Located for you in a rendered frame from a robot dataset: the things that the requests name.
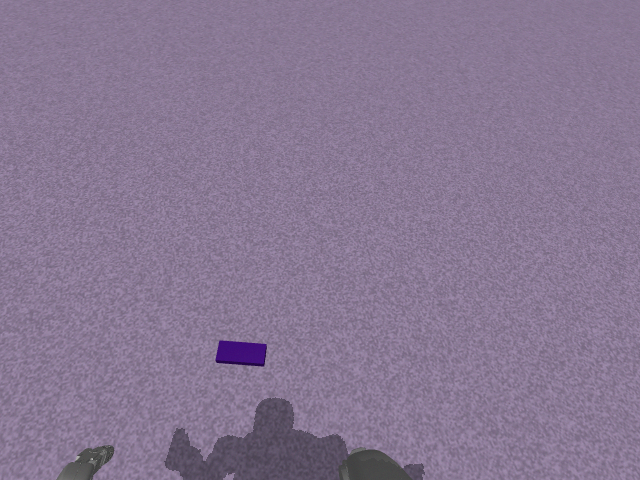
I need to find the left robot hand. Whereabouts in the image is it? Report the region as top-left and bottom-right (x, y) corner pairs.
(56, 445), (114, 480)

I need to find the small box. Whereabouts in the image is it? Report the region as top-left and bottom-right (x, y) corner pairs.
(216, 340), (267, 367)

